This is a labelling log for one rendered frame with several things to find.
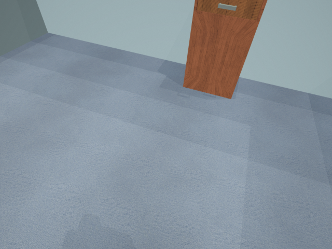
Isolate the cabinet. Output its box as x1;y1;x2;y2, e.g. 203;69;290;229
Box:
183;0;267;99

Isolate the handle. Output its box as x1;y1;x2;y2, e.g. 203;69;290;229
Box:
218;3;237;11

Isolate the drawer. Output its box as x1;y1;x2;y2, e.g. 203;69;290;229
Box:
197;0;264;20

